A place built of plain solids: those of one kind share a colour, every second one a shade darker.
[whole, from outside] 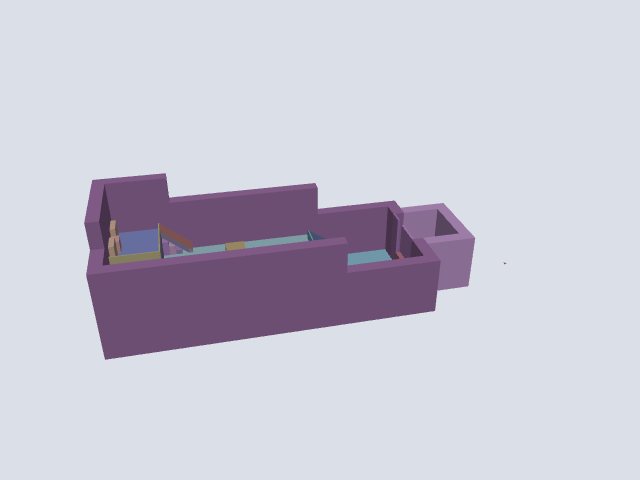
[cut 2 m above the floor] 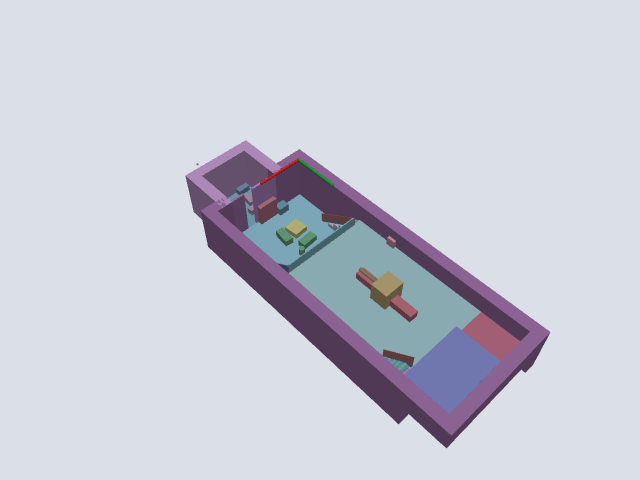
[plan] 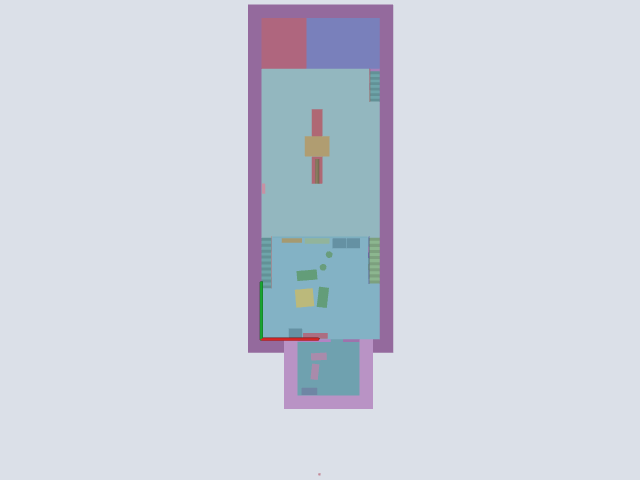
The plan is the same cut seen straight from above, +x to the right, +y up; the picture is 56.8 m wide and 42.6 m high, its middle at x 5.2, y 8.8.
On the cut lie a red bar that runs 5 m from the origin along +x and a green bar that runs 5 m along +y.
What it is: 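13 risers of 0.205 m from the saw floor up to the attic, 2.66 m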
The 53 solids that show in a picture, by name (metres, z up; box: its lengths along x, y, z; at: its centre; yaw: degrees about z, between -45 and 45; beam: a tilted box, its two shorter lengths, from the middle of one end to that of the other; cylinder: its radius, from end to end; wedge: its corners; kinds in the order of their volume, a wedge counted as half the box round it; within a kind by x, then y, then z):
{
 "wall_brick_1": {"box": [1.2, 11.4, 5.78], "at": [-0.6, 4.5, 2.49]},
 "wall_brick_2": {"box": [1.2, 21.9, 8.86], "at": [-0.6, 18.75, 4.03]},
 "wall_brick_3": {"box": [4.4, 1.2, 5.78], "at": [1.0, -0.6, 2.49]},
 "wall_brick_4": {"box": [6.4, 1.2, 5.78], "at": [2.0, 29.1, 5.57]},
 "wall_brick_5": {"box": [8.9, 1.2, 8.44], "at": [7.25, 29.1, 6.9]},
 "wall_brick_6": {"box": [3.0, 1.2, 5.78], "at": [10.2, -0.6, 2.49]},
 "wall_brick_7": {"box": [1.2, 11.4, 5.78], "at": [11.1, 4.5, 2.49]},
 "wall_brick_8": {"box": [1.2, 17.4, 8.86], "at": [11.1, 16.5, 4.03]},
 "wall_brick_9": {"box": [1.2, 6.9, 8.44], "at": [11.1, 26.25, 6.9]},
 "floor_saw_floorboards_1": {"box": [10.5, 15.0, 3.48], "at": [5.25, 16.5, 1.34]},
 "wall_metal_1": {"box": [1.2, 6.2, 5.78], "at": [2.6, -3.1, 2.49]},
 "wall_metal_2": {"box": [7.9, 1.2, 5.78], "at": [5.95, -5.6, 2.49]},
 "wall_metal_3": {"box": [1.2, 6.2, 5.78], "at": [9.3, -3.1, 2.49]},
 "floor_attic_concrete_1": {"box": [6.5, 4.5, 3.06], "at": [7.25, 26.25, 4.21]},
 "floor_gearfloor_concrete_1": {"box": [10.5, 9.0, 0.4], "at": [5.25, 4.5, -0.2]},
 "floor_chiproom_concrete_1": {"box": [5.5, 5.0, 0.4], "at": [5.95, -2.5, -0.2]},
 "sawframe_1": {"box": [2.2, 1.8, 2.65], "at": [4.95, 17.1, 4.41]},
 "floor_sawend_floorboards_1": {"box": [4.0, 4.5, 0.4], "at": [2.0, 26.25, 2.88]},
 "wall_concrete_1": {"box": [2.95, 0.25, 5.78], "at": [4.67, -0.12, 2.49]},
 "wall_concrete_2": {"box": [1.45, 0.25, 5.78], "at": [7.97, -0.12, 2.49]},
 "rolls_1": {"box": [0.95, 2.4, 0.8], "at": [4.95, 15.0, 3.48]},
 "rolls_2": {"box": [0.95, 2.4, 0.8], "at": [4.95, 19.2, 3.48]},
 "bladerack_attic_1": {"box": [1.8, 0.5, 1.82], "at": [5.45, 28.21, 6.65]},
 "bladerack_attic_2": {"box": [1.8, 0.5, 1.96], "at": [8.57, 28.21, 6.72]},
 "winch_gear_1": {"box": [1.2, 0.9, 0.9], "at": [3.03, 0.49, 0.45]},
 "winch_gear_2": {"box": [1.2, 0.9, 0.91], "at": [6.9, 8.51, 0.45]},
 "winch_gear_3": {"box": [1.2, 0.9, 0.92], "at": [8.16, 8.51, 0.46]},
 "flywheel_gear_1": {"box": [2.2, 0.5, 2.36], "at": [4.79, 0.29, 1.18]},
 "flywheel_1": {"box": [2.2, 0.5, 2.25], "at": [4.95, 8.71, 1.12]},
 "cart_gear_1": {"box": [1.8, 0.9, 0.7], "at": [4.05, 5.67, 0.35], "yaw": 4.6},
 "cart_gear_2": {"box": [0.9, 1.8, 0.73], "at": [5.46, 3.71, 0.37], "yaw": -6.5},
 "dustheap_gear_1": {"box": [1.6, 1.6, 0.63], "at": [3.83, 3.66, 0.32], "yaw": 5.3},
 "rail_attic_1": {"box": [0.12, 4.38, 1.1], "at": [4.06, 26.31, 6.29]},
 "rail_attic_2": {"box": [5.55, 0.12, 1.1], "at": [6.78, 24.06, 6.29]},
 "grinder_attic_1": {"box": [1.2, 0.8, 1.26], "at": [7.01, 28.06, 6.37]},
 "barrow_chiproom_1": {"box": [0.65, 1.4, 0.66], "at": [4.75, -2.9, 0.33], "yaw": -5.9},
 "barrow_chiproom_2": {"box": [1.4, 0.65, 0.63], "at": [5.1, -1.55, 0.31], "yaw": 2.7},
 "rail_saw_1": {"box": [8.5, 0.12, 1.1], "at": [5.2, 9.06, 3.63]},
 "beltguard_gear_1": {"box": [1.8, 0.4, 1.51], "at": [2.7, 8.76, 0.76]},
 "chipheap_usfrl_1": {"box": [0.94, 0.63, 1.51], "at": [10.03, 23.69, 3.83]},
 "wall_fra_1": {"wedge": [[9.5, 5.34, -0.05], [9.5, 5.34, 1.5], [9.5, 9.02, 2.56], [9.5, 9.02, 4.11], [9.6, 5.34, -0.05], [9.6, 5.34, 1.5], [9.6, 9.02, 2.56], [9.6, 9.02, 4.11]]},
 "rail_1": {"wedge": [[0.85, 4.48, 0.24], [0.85, 4.48, 1.09], [0.85, 9.03, 3.19], [0.85, 9.03, 4.04], [0.9, 4.48, 0.24], [0.9, 4.48, 1.09], [0.9, 9.03, 3.19], [0.9, 9.03, 4.04]]},
 "rail_2": {"wedge": [[9.6, 21.06, 3.31], [9.6, 21.06, 4.25], [9.6, 24.02, 5.81], [9.6, 24.02, 6.75], [9.65, 21.06, 3.31], [9.65, 21.06, 4.25], [9.65, 24.02, 5.81], [9.65, 24.02, 6.75]]},
 "barrow_chiproom_far_1": {"box": [1.4, 0.65, 0.66], "at": [4.25, -4.63, 0.33]},
 "dustheap_usfrl_1": {"box": [0.94, 0.63, 0.98], "at": [10.03, 23.06, 3.57]},
 "wall_1": {"wedge": [[0.85, 4.63, -0.05], [0.85, 4.63, 0.35], [0.85, 9.03, 2.8], [0.85, 9.03, 3.19], [0.9, 4.63, -0.05], [0.9, 4.63, 0.35], [0.9, 9.03, 2.8], [0.9, 9.03, 3.19]]},
 "wall_2": {"wedge": [[9.6, 21.46, 3.03], [9.6, 21.46, 3.65], [9.6, 24.02, 5.2], [9.6, 24.02, 5.81], [9.65, 21.46, 3.03], [9.65, 21.46, 3.65], [9.65, 24.02, 5.2], [9.65, 24.02, 5.81]]},
 "slabwood_usfrl_1": {"box": [0.94, 0.63, 0.45], "at": [10.03, 22.43, 3.31]},
 "firebucket_saw_1": {"box": [0.3, 0.9, 0.94], "at": [0.19, 13.36, 3.55]},
 "oildrum_gear_1": {"cylinder": 0.3, "from": [5.47, 6.38, 0.0], "to": [5.47, 6.38, 0.88]},
 "step_fra_1": {"box": [0.9, 0.29, 0.24], "at": [10.05, 5.08, 0.07]},
 "log_onrolls_1": {"wedge": [[4.78, 13.8, 4.12], [4.78, 16.0, 4.12], [4.88, 13.8, 4.23], [4.88, 16.0, 4.23], [5.02, 13.8, 4.23], [5.02, 16.0, 4.23], [5.12, 13.8, 4.12], [5.12, 16.0, 4.12]]},
 "floor_key_concrete_1": {"box": [5.5, 0.02, 0.1], "at": [5.95, -5.0, -0.05]}
}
